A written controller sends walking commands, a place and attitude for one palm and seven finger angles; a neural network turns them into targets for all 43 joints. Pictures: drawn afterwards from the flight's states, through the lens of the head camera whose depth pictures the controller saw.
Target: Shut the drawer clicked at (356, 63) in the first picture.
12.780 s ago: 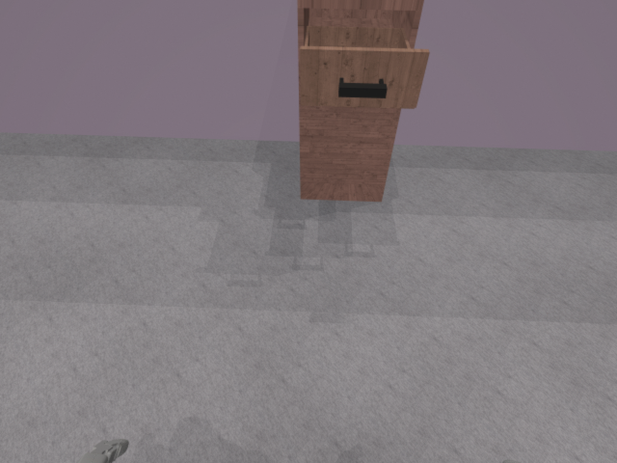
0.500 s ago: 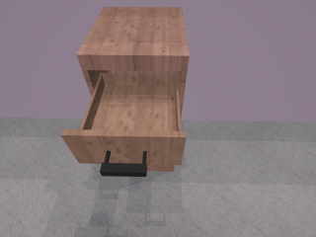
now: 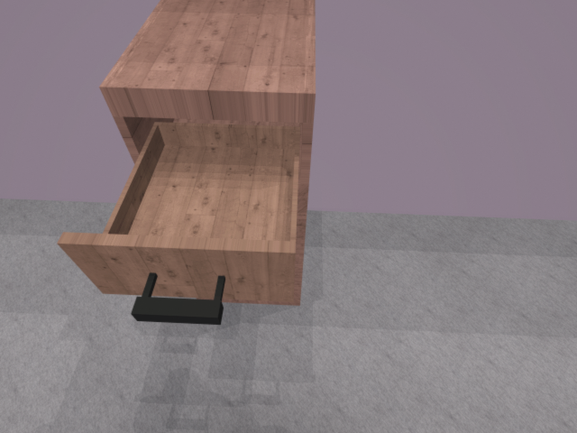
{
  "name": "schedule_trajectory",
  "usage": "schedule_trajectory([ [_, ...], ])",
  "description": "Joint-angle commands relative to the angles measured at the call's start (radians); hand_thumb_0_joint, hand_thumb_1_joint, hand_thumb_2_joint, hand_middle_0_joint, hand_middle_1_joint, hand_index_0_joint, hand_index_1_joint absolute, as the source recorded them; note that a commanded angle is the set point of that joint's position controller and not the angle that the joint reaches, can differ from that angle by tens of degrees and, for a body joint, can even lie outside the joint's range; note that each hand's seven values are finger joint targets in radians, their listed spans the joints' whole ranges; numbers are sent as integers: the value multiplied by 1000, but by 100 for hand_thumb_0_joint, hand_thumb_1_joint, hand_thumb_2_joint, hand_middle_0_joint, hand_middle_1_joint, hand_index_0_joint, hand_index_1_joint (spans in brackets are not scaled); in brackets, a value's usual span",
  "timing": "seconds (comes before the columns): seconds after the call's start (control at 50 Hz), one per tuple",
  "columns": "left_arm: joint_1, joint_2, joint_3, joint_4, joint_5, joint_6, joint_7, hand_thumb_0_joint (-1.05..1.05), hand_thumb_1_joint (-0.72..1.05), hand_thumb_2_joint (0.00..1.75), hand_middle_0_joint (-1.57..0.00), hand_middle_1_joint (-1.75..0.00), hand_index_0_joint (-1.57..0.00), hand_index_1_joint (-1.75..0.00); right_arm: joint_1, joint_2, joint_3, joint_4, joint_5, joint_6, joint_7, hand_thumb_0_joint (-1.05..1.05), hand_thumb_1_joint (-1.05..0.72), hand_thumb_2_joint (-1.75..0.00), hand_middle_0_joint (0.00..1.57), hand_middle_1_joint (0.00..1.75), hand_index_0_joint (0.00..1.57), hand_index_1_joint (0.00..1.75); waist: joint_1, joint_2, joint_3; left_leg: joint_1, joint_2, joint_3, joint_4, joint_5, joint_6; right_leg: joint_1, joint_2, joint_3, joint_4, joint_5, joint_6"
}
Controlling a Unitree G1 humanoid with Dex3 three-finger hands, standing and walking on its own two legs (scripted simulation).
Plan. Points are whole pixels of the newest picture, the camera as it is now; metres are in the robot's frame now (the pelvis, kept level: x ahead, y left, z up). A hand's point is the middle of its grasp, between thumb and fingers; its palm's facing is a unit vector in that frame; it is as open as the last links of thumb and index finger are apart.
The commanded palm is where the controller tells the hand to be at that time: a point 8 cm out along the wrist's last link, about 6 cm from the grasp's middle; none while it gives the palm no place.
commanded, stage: come to a stop and stand still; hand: left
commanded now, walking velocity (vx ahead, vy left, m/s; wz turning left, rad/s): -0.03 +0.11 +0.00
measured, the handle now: (182, 295) +0.30 +0.19 -0.02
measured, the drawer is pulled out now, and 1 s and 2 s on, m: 0.29 0.29 0.29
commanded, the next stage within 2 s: look again from close up in 1.38 s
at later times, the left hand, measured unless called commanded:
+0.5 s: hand out of the picture +0.00 +0.21 -0.17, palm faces +0.00 -0.97 -0.24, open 7.4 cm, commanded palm none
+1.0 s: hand out of the picture -0.04 +0.22 -0.17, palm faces +0.01 -0.99 -0.16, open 7.4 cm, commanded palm none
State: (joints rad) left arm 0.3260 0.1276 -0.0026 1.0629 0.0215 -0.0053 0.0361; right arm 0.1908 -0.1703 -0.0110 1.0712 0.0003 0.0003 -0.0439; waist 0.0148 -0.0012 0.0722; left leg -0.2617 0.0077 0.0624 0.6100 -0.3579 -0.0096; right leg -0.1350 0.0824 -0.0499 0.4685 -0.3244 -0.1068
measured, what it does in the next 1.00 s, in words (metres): steps on the spot: left foot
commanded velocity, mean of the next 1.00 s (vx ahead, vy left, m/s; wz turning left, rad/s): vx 0.00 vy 0.00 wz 0.00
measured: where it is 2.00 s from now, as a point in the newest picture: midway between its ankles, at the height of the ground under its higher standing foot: outside the picture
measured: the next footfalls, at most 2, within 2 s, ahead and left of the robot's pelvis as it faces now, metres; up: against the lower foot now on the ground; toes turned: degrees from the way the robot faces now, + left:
left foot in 0.02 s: +0.03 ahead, +0.12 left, +0.00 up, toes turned +0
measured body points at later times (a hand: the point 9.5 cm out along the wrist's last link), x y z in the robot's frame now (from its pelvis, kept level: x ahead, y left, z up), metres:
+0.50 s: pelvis -0.03 +0.02 +0.00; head -0.04 +0.01 +0.45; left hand +0.00 +0.26 -0.15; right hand -0.02 -0.21 -0.16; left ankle -0.01 +0.12 -0.74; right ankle -0.05 -0.05 -0.74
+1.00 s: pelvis -0.01 +0.06 +0.00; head +0.00 +0.07 +0.45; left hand -0.04 +0.28 -0.16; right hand -0.02 -0.15 -0.15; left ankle -0.01 +0.12 -0.74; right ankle -0.05 -0.05 -0.74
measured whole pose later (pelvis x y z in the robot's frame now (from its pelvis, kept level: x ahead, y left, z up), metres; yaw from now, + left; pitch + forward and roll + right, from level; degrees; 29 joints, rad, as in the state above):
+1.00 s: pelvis -0.01 +0.06 +0.00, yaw -1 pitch +0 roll +0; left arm 0.35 0.14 -0.02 1.09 0.01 0.00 0.04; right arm 0.32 -0.14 0.03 1.09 -0.01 -0.03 -0.03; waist 0.01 -0.01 0.01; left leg -0.21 -0.08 0.05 0.43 -0.23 0.10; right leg -0.17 0.00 -0.01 0.45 -0.29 -0.01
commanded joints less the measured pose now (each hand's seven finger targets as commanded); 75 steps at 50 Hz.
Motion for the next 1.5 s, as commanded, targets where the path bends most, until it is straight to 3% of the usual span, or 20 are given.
schedule_trajectory([
  [0.0, 37, 135, 18, -45, -20, -21, 16, 0, 90, 90, -20, -30, -20, -30, 128, -49, 0, 2, 2, -15, -2, 0, -90, -90, 20, 30, 20, 30, -32, 7, -83, 214, 78, -44, -212, 435, 31, -27, -206, 141, 3, 684, 47],
  [0.04, 74, 103, 14, -33, -12, -11, 24, 0, 90, 90, -20, -30, -20, -30, 88, -68, 2, -17, -2, 1, -6, 0, -90, -90, 20, 30, 20, 30, -6, -18, 0, 155, 125, -67, -153, 408, 51, -79, -210, 171, -105, 472, 100],
  [0.06, 70, 112, 9, -17, -11, -7, 23, 0, 90, 90, -20, -30, -20, -30, 70, -45, 9, -11, -1, -2, -5, 0, -90, -90, 20, 30, 20, 30, -4, 48, 24, 127, 105, -77, -174, 354, 47, -64, -224, 186, -121, 453, 102],
  [0.14, 79, 115, 4, -9, -13, -14, 21, 0, 90, 90, -20, -30, -20, -30, 92, -43, 12, -12, -4, -1, -3, 0, -90, -90, 20, 30, 20, 30, -11, -11, 28, 121, 95, -84, -206, 293, 36, -34, -230, 195, -139, 468, 94],
  [0.2, 67, 112, -1, -12, -14, -14, 17, 0, 90, 90, -20, -30, -20, -30, 104, -44, 14, -7, -5, -3, 2, 0, -90, -90, 20, 30, 20, 30, -13, -25, 47, 124, 91, -87, -246, 226, 35, -55, -216, 191, -174, 328, 88],
  [0.22, 142, 142, 25, 8, 5, -58, 60, 0, 90, 90, -20, -30, -20, -30, 29, -95, -7, -78, -4, -30, 3, 0, -90, -90, 20, 30, 20, 30, 5, -138, 6, 47, 52, 7, 46, 211, 8, -23, -264, 264, -129, 1180, 228],
  [0.24, 104, 191, 42, -48, 1, -64, 57, 0, 90, 90, -20, -30, -20, -30, 120, -70, -13, -109, -3, -11, 7, 0, -90, -90, 20, 30, 20, 30, -44, -203, -100, -86, -2, -70, 109, -29, 31, 157, -310, 256, -62, 1319, 246],
  [0.26, 83, 170, 40, -70, 2, -65, 53, 0, 90, 90, -20, -30, -20, -30, 130, -80, -24, -105, -5, -10, 3, 0, -90, -90, 20, 30, 20, 30, -50, -109, -123, -94, -13, -54, 136, -48, 32, 168, -304, 211, -25, 1429, 228],
  [0.28, 89, 179, 44, -77, 0, -66, 53, 0, 90, 90, -20, -30, -20, -30, 133, -64, -20, -107, 1, -14, 5, 0, -90, -90, 20, 30, 20, 30, -53, -114, -161, -99, -3, -49, 107, -32, 35, 197, -287, 179, 1, 1384, 170],
  [0.3, 81, 190, 39, -95, -5, -63, 47, 0, 90, 90, -20, -30, -20, -30, 117, -57, -11, -113, 1, -14, 14, 0, -90, -90, 20, 30, 20, 30, -35, 5, -192, -60, -5, -35, 70, 13, 33, 202, -297, 188, 27, 1259, 77],
  [0.34, 42, 180, 28, -117, -4, -53, 33, 0, 90, 90, -20, -30, -20, -30, 119, -38, -6, -123, 0, -12, 19, 0, -90, -90, 20, 30, 20, 30, -46, -17, -178, 16, -3, -42, -34, 50, 31, 91, -274, 185, 1, 820, -21],
  [0.38, 21, 165, 15, -119, -7, -35, 24, 0, 90, 90, -20, -30, -20, -30, 132, -41, 0, -114, -6, -10, 21, 0, -90, -90, 20, 30, 20, 30, -45, -12, -76, 73, 5, -61, -120, 95, 28, -60, -230, 189, -62, 362, -4],
  [0.42, 19, 144, 10, -116, -10, -26, 19, 0, 90, 90, -20, -30, -20, -30, 134, -66, 1, -111, -12, -8, 22, 0, -90, -90, 20, 30, 20, 30, -34, -43, 35, 45, 51, -102, -135, 103, 42, -172, -202, 206, -135, 73, 22],
  [0.46, 12, 152, 13, -114, -6, -21, 18, 0, 90, 90, -20, -30, -20, -30, 151, -76, 2, -99, -17, -4, 25, 0, -90, -90, 20, 30, 20, 30, -31, -64, 98, 8, 55, -110, -134, 51, 42, -230, -203, 230, -195, -126, 19],
  [0.5, -9, 161, 17, -119, -6, -4, 14, 0, 90, 90, -20, -30, -20, -30, 172, -81, 4, -84, -23, -4, 28, 0, -90, -90, 20, 30, 20, 30, -32, 46, 152, -55, 60, -164, -219, -43, 57, -252, -162, 202, -162, -246, 22],
  [0.62, 54, 130, 16, -107, -4, 4, 5, 0, 90, 90, -20, -30, -20, -30, 173, -112, 4, -84, -23, -19, 21, 0, -90, -90, 20, 30, 20, 30, 9, 50, 48, -153, 118, -296, -379, -202, 104, -86, -101, 101, -8, -90, 51],
  [0.76, 55, 110, 6, -74, -5, -5, 2, 0, 90, 90, -20, -30, -20, -30, 186, -98, 5, -51, -13, -35, 16, 0, -90, -90, 20, 30, 20, 30, 3, 12, -4, -69, 116, -276, -363, -77, 103, -78, -130, 109, -32, -5, 51],
  [1.0, 86, 94, -6, 13, -13, -11, 14, 0, 90, 90, -20, -30, -20, -30, 192, -73, 17, 8, -3, -47, 1, 0, -90, -90, 20, 30, 20, 30, -14, 3, -29, 118, 97, -183, -250, 423, 90, -75, -158, 119, -67, 180, 70],
  [1.26, 79, 94, -3, 27, -11, -3, 17, 0, 90, 90, -20, -30, -20, -30, 160, -90, 15, 15, -5, -45, -4, 0, -90, -90, 20, 30, 20, 30, -11, 16, -27, 163, 103, -187, -258, 520, 82, -58, -169, 102, -69, 185, 82],
  [1.48, 67, 102, 1, 20, -12, -2, 15, 0, 90, 90, -20, -30, -20, -30, 156, -87, 16, 27, -5, -42, 0, 0, -90, -90, 20, 30, 20, 30, -5, -25, -10, 141, 92, -185, -277, 432, 79, -40, -180, 109, -93, 191, 79],
])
